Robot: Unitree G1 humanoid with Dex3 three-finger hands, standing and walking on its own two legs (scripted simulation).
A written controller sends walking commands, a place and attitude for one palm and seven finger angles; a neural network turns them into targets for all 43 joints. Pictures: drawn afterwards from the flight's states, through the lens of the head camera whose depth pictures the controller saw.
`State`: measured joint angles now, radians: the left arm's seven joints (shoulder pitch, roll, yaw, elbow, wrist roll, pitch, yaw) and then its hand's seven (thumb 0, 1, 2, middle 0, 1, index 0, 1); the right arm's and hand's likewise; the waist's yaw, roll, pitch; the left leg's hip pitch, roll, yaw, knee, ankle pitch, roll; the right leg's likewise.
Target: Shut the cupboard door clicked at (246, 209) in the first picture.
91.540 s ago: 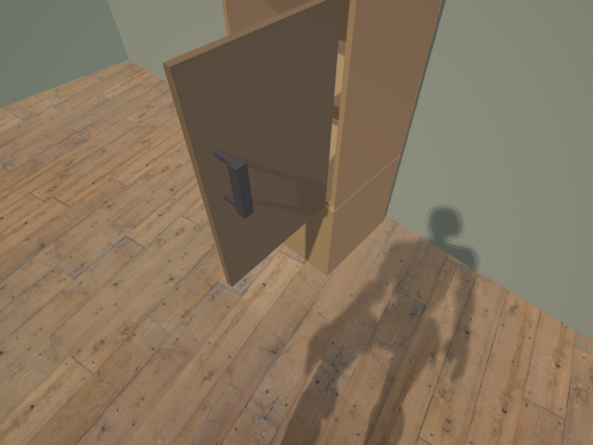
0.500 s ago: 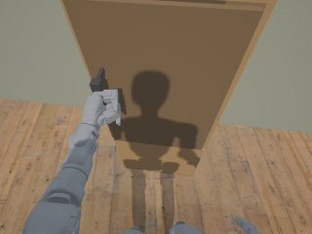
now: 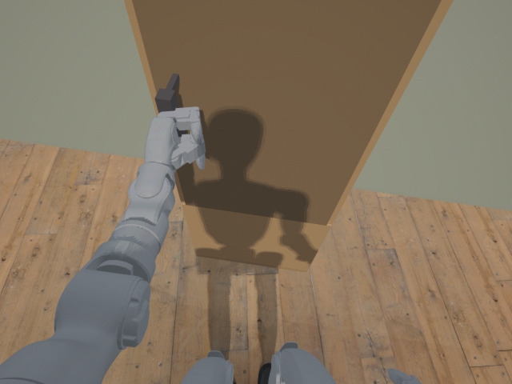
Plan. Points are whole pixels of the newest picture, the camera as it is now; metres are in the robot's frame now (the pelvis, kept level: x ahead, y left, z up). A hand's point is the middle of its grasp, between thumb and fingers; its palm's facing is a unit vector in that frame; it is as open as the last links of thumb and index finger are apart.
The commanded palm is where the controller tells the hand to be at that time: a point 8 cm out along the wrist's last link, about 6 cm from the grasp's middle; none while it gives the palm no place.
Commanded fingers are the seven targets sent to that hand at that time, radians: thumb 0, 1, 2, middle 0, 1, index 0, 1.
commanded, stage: pull the fist back off the door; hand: left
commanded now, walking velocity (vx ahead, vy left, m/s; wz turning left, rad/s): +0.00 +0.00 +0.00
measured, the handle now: (176, 115) +0.54 +0.13 +0.08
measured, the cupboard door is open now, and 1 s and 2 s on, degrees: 0 0 0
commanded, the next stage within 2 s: draw the hand back to the body in 0.72 s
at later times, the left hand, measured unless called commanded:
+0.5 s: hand (201, 166) +0.43 +0.08 +0.08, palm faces -0.14 -0.99 +0.00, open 3.1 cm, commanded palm +0.40 +0.13 +0.09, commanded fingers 0.00 0.90 0.90 -1.30 -1.50 -1.30 -1.50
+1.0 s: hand (187, 184) +0.38 +0.09 +0.11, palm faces -0.14 -0.99 -0.04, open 3.1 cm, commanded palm +0.35 +0.16 +0.11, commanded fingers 0.00 0.90 0.90 -1.30 -1.50 -1.30 -1.50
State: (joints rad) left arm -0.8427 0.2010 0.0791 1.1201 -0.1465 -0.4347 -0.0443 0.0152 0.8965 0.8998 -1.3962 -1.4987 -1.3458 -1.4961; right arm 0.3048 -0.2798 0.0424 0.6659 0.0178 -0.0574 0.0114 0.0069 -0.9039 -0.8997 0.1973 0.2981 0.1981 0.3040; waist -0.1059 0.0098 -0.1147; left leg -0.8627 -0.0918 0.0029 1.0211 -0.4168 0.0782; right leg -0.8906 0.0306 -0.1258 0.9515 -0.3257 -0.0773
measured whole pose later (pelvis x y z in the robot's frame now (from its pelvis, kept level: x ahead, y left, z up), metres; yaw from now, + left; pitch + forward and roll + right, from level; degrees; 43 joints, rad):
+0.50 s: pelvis +0.03 +0.01 +0.02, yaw -4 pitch +12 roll -1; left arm -0.43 0.15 0.07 0.71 -0.15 -0.43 -0.04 0.02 0.90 0.90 -1.30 -1.50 -1.30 -1.50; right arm 0.38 -0.28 0.02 0.59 0.03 -0.01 0.04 0.01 -0.90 -0.90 0.20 0.30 0.20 0.30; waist -0.09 0.03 -0.11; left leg -0.70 -0.07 0.06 0.92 -0.44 0.10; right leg -0.76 0.07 -0.05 0.88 -0.33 -0.07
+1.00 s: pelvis +0.07 -0.01 +0.03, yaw -2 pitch +9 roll -1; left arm -0.03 0.15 -0.05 0.17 -0.15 -0.24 -0.09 0.02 0.90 0.90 -1.30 -1.50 -1.30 -1.50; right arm 0.20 -0.23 0.04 0.49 0.04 0.02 0.02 0.01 -0.90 -0.90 0.20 0.30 0.20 0.30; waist 0.01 0.04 -0.11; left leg -0.55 -0.08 0.02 0.87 -0.48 0.08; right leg -0.61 0.06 -0.08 0.85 -0.40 -0.09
